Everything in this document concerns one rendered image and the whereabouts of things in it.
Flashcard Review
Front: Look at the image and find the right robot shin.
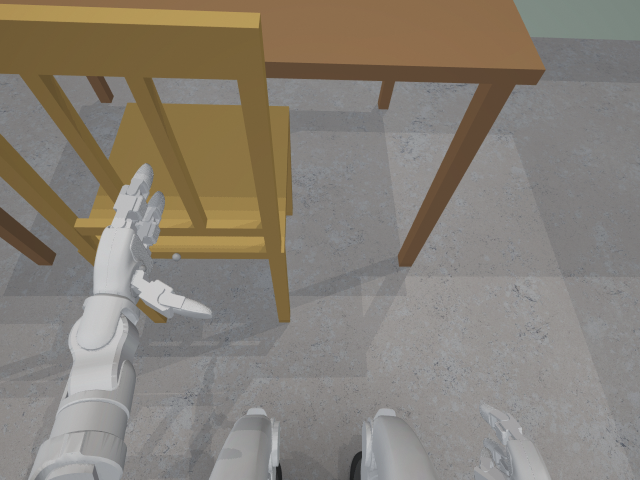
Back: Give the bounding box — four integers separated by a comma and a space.
361, 408, 396, 480

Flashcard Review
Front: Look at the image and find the robot left hand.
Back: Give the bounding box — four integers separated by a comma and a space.
93, 163, 213, 319

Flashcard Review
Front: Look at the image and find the chair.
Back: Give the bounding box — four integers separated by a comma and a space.
0, 4, 293, 323

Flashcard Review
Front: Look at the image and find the table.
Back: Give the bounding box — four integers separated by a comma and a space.
0, 0, 546, 267

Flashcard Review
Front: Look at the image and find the robot left forearm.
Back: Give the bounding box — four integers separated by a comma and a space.
28, 294, 140, 480

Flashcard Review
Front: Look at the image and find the robot right hand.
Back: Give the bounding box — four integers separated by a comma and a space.
474, 403, 551, 480

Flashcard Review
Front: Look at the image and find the robot right thigh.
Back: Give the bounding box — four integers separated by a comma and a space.
362, 415, 440, 480

